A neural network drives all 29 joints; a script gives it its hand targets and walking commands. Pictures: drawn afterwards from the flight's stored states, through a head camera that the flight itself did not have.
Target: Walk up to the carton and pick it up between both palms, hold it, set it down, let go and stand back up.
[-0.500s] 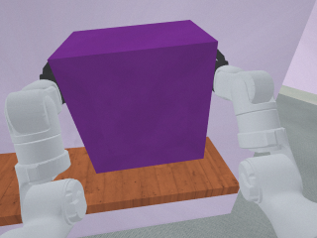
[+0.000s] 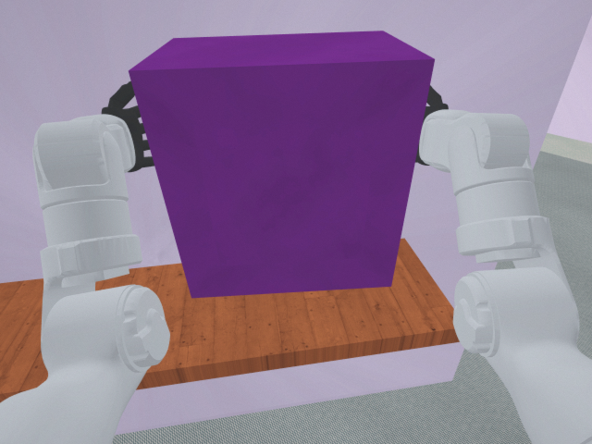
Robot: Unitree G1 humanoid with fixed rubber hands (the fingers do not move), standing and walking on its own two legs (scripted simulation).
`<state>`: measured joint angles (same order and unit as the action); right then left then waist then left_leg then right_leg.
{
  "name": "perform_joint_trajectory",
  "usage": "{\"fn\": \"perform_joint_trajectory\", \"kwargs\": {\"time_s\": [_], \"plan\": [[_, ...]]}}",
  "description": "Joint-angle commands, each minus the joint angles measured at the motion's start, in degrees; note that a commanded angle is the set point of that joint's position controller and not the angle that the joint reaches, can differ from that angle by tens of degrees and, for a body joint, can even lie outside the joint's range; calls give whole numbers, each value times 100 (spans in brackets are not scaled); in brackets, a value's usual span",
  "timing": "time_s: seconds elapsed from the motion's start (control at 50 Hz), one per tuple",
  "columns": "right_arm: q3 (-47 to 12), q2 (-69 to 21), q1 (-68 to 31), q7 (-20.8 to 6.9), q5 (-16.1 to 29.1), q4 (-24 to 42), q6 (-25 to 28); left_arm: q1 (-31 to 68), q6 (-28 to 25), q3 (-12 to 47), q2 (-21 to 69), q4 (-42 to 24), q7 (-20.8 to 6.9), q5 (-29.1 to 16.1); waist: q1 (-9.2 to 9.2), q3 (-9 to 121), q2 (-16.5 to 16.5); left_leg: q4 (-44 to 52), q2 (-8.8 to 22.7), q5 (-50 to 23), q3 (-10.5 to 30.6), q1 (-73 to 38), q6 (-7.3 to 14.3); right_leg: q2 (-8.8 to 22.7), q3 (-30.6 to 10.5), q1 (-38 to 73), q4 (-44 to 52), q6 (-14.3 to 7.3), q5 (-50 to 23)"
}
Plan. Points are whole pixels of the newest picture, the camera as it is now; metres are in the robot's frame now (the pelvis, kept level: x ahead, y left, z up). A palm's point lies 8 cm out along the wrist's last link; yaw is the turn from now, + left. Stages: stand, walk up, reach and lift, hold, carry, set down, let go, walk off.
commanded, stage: hold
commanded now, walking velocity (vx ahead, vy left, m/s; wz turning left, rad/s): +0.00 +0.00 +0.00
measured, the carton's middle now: (285, 166) +0.36 +0.00 +0.28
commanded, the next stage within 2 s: none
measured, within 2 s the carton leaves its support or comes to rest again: neither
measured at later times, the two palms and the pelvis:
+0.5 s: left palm (110, 154) +0.31 +0.19 +0.33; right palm (426, 128) +0.34 -0.16 +0.33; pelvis +0.00 -0.01 +0.00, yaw +0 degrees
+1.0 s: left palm (120, 164) +0.32 +0.18 +0.31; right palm (425, 147) +0.34 -0.17 +0.31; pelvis -0.01 +0.00 +0.00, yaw +0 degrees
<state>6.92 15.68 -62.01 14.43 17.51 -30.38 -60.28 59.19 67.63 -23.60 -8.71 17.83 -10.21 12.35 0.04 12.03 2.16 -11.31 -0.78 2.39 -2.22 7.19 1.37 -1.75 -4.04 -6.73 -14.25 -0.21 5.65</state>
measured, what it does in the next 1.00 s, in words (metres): stands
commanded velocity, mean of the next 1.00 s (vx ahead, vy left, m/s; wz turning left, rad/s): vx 0.00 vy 0.00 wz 0.00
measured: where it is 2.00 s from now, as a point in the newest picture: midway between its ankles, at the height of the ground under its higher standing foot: outside the picture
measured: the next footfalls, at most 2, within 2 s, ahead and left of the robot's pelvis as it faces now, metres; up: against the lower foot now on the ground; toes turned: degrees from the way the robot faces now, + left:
none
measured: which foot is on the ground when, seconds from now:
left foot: down 0.00-1.00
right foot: down 0.00-1.00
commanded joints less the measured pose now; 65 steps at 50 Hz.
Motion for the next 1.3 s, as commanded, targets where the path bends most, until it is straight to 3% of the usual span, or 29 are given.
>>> {"fn": "perform_joint_trajectory", "kwargs": {"time_s": [0.0, 0.08, 0.18, 0.26, 0.3, 0.42, 0.52, 0.6, 0.66, 0.72, 0.84, 0.88, 0.98, 1.06, 1.1, 1.2, 1.28], "plan": [[-1120, -2369, -4491, -697, 1334, 2115, 507, 3814, -368, 1637, 1746, -1519, -680, -1466, -104, 2167, -359, 271, 406, -561, 144, -621, 58, 98, -53, 663, 173, 372, -632], [-1486, -2708, -4451, -542, 1640, 2858, 529, 3697, -306, 2171, 2050, -2375, -522, -1815, 7, 2836, -296, 108, 361, -1150, 185, -1132, 43, 109, -123, 661, 139, 368, -1201], [-1603, -2855, -4238, -382, 1749, 3110, 467, 3602, -134, 2500, 2230, -2939, -349, -1968, 144, 3044, -115, 67, 404, -1318, 220, -1479, 28, 214, -175, 722, 150, 436, -1316], [-1527, -2870, -4173, -329, 1663, 2994, 388, 3506, 52, 2463, 2213, -2743, -306, -1868, 153, 2476, -30, 118, 427, -849, 223, -1300, 79, 281, -222, 553, 261, 452, -832], [-1503, -2916, -4204, -287, 1620, 2763, 342, 3541, 91, 2378, 2181, -2551, -329, -1787, 177, 2220, 17, 182, 476, -644, 221, -1140, 108, 412, -303, 595, 301, 541, -668], [-1123, -2726, -4160, -251, 1401, 2018, 263, 3726, 108, 2098, 2009, -1868, -484, -1571, 181, 1310, 83, 274, 404, 12, 156, -628, 179, 378, -250, 440, 364, 545, -63], [-887, -2490, -4317, -300, 1261, 1745, 256, 3911, 8, 1653, 1752, -1291, -614, -1375, 118, 1033, -156, 197, 479, 329, 197, -485, 241, 323, -172, 321, 309, 600, 418], [-701, -2266, -4343, -410, 1149, 1455, 292, 3895, -109, 1356, 1700, -804, -675, -1234, 66, 945, -221, 153, 501, 515, 197, -419, 254, 195, -56, 229, 282, 528, 543], [-635, -2048, -4237, -539, 1156, 1388, 324, 3801, -183, 1258, 1780, -770, -674, -1212, 38, 1123, -187, 226, 577, 755, 309, -208, 234, -25, 104, 455, 59, 423, 226], [-664, -1988, -4251, -667, 1143, 1343, 373, 3699, -258, 1179, 1712, -627, -692, -1168, 5, 1277, -204, 232, 550, 641, 243, -130, 182, 10, 57, 587, 40, 430, 145], [-821, -2100, -4427, -707, 1361, 1871, 472, 3886, -336, 1557, 1850, -1272, -636, -1426, -12, 1577, -247, 184, 507, 217, 237, -258, 75, -71, 88, 623, 38, 316, -264], [-984, -2266, -4379, -665, 1399, 2061, 484, 3809, -356, 1668, 1852, -1428, -582, -1510, 20, 1747, -266, 90, 475, -208, 197, -504, 43, 68, -52, 548, 107, 360, -344], [-1181, -2565, -4378, -539, 1570, 2280, 462, 3800, -255, 2066, 2140, -1996, -447, -1724, 37, 2123, -190, 28, 433, -240, 232, -838, 55, 46, -37, 382, 125, 325, -335], [-1357, -2684, -4387, -476, 1678, 2438, 405, 3763, -170, 2175, 2213, -2033, -371, -1724, 64, 2272, 10, 59, 492, -150, 195, -725, 100, 220, -171, 529, 103, 390, -262], [-1251, -2801, -4384, -455, 1635, 2538, 367, 3812, -148, 2148, 2238, -2086, -370, -1777, 95, 2292, -54, 44, 524, -154, 220, -779, 110, 303, -173, 556, 96, 469, -233], [-1184, -2964, -4454, -352, 1620, 2598, 334, 3986, -117, 2354, 2262, -2339, -383, -1883, 175, 2257, 21, 63, 455, -248, 202, -840, 139, 287, -192, 450, 178, 482, -246], [-1271, -2924, -4327, -280, 1567, 2443, 259, 3834, -55, 2314, 2264, -2076, -418, -1805, 213, 2080, 25, 92, 443, -101, 211, -697, 140, 311, -235, 466, 220, 476, -302]]}}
